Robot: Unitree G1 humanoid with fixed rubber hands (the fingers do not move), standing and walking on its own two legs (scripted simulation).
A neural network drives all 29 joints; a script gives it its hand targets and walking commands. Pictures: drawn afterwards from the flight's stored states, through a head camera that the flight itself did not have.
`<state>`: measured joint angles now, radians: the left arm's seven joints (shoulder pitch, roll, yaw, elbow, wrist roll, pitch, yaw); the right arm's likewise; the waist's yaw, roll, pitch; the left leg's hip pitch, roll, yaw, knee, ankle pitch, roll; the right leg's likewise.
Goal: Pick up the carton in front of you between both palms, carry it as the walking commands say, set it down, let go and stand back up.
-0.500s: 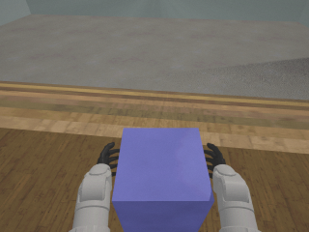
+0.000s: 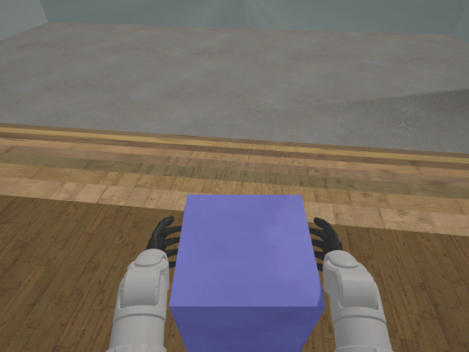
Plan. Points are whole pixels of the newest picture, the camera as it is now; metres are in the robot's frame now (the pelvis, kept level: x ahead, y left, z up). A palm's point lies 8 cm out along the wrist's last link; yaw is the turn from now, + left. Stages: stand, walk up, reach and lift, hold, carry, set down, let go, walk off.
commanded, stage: carry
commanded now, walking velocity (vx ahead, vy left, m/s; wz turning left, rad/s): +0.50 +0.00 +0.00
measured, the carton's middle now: (243, 278) +0.29 +0.00 -0.02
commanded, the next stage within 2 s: none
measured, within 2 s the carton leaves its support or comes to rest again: neither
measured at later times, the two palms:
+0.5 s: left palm (164, 194) +0.41 +0.15 +0.09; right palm (318, 194) +0.41 -0.15 +0.09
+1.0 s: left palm (161, 125) +0.70 +0.22 +0.07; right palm (271, 127) +0.68 -0.08 +0.08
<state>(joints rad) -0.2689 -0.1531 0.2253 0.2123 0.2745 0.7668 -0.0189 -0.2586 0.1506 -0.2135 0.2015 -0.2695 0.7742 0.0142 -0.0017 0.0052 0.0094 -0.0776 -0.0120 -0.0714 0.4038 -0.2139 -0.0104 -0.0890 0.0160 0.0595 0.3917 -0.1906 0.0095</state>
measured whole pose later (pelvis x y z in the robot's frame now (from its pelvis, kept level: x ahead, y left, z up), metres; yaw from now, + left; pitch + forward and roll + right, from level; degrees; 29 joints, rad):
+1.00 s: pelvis +0.46 +0.08 +0.00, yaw -1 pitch +4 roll -1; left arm 0.03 -0.13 0.04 -0.49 0.04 1.19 0.13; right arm 0.06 0.13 -0.05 -0.50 -0.03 1.17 -0.15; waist -0.03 -0.01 -0.10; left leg -0.30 0.04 0.26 0.41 -0.20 0.08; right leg -0.53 -0.11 -0.07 1.14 -0.27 -0.02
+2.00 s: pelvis +1.10 +0.05 -0.03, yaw +1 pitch +5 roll +0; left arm -0.39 -0.16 0.27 -0.16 0.06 1.05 0.15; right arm -0.43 0.12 -0.21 -0.09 0.00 1.04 -0.16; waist -0.10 0.01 -0.01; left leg -0.36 -0.03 0.11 0.68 -0.41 0.09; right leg -0.64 0.00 0.02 1.10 -0.33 -0.05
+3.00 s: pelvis +1.85 -0.01 -0.38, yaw +1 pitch +2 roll +0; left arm -0.35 -0.10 0.17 -0.02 0.00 0.87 0.18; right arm -0.35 0.07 -0.19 0.00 0.01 0.87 -0.19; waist 0.08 -0.01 -0.07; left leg -0.51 -0.03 -0.01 1.60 -0.58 0.05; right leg -0.45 0.07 -0.09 0.75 -0.37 -0.10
